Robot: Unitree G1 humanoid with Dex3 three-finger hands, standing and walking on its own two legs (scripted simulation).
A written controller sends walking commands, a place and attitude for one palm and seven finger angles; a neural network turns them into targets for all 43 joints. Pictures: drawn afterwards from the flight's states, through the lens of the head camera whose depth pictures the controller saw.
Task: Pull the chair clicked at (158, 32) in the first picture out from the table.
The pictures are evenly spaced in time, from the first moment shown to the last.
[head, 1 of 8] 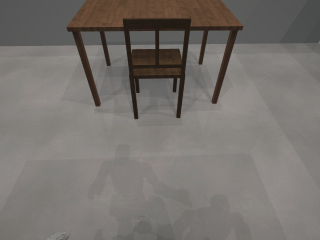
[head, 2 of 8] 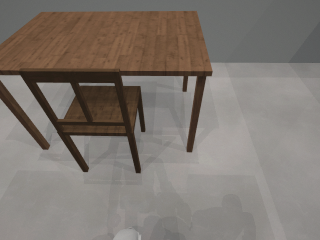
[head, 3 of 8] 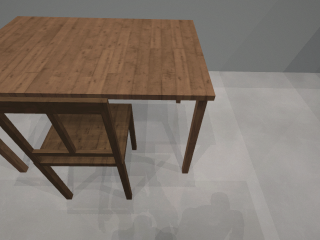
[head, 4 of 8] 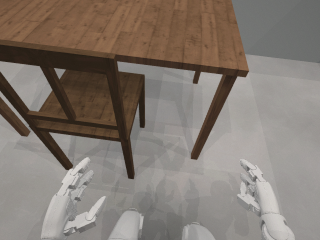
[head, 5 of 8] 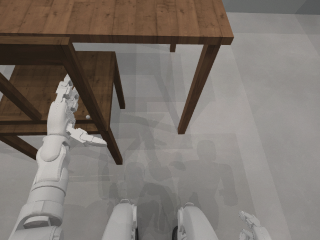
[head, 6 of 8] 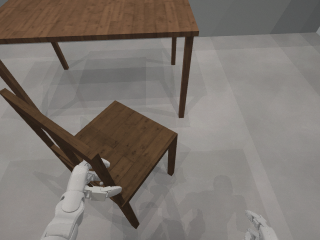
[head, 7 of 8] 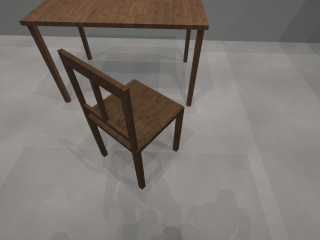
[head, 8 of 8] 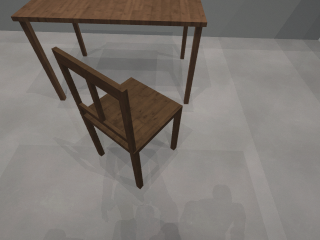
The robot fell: no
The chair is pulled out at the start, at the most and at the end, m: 0.00 0.52 0.52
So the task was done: yes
